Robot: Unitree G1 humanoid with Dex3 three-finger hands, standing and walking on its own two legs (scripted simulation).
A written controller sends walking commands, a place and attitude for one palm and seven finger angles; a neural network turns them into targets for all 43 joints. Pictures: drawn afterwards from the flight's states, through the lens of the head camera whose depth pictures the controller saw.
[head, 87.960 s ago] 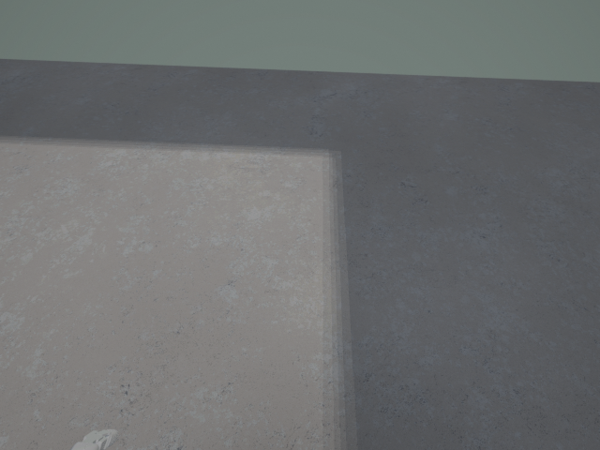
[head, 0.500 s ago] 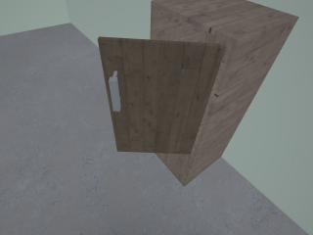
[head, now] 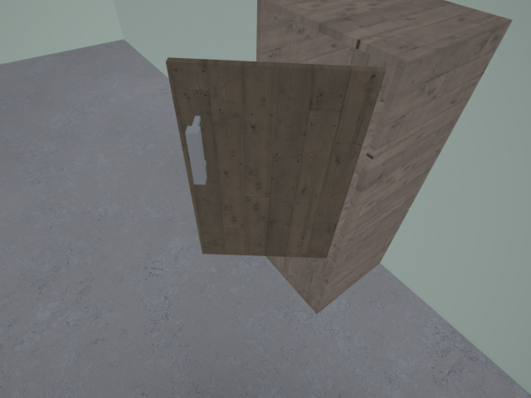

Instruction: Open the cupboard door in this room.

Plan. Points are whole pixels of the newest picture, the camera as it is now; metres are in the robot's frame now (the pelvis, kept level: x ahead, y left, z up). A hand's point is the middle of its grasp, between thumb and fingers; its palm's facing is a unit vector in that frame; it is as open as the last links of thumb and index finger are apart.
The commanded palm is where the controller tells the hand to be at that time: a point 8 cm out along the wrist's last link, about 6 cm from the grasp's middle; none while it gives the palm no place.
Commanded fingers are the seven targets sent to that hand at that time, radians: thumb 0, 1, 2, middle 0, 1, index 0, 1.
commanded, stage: raise the hand with hooked fingers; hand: left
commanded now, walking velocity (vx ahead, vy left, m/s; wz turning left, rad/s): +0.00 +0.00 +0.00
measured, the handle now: (198, 150) +0.56 +0.16 +0.06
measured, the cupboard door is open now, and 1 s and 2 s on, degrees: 51 51 51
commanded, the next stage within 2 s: move the hooked fingers beside the handle in 1.98 s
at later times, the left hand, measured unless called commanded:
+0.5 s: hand (141, 363) +0.18 +0.18 -0.01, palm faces +0.13 -0.99 -0.09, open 9.8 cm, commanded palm +0.16 +0.24 -0.01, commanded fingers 0.00 0.15 0.58 -0.25 -0.78 -0.25 -0.78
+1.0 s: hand (121, 303) +0.24 +0.22 +0.03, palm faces +0.05 -1.00 -0.06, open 12.7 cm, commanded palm +0.22 +0.28 +0.04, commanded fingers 0.00 -0.43 0.33 -0.29 -1.15 -0.29 -1.15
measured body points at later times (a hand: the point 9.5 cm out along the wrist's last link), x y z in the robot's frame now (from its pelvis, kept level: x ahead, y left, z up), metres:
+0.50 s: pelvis +0.00 -0.05 -0.08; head +0.05 -0.03 +0.37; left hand +0.16 +0.24 +0.00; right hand +0.24 -0.25 -0.13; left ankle +0.04 +0.08 -0.73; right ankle +0.01 -0.14 -0.73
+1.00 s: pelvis +0.02 -0.02 -0.04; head +0.06 -0.01 +0.41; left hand +0.24 +0.28 +0.03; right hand +0.19 -0.28 -0.11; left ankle +0.04 +0.08 -0.73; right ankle +0.01 -0.14 -0.73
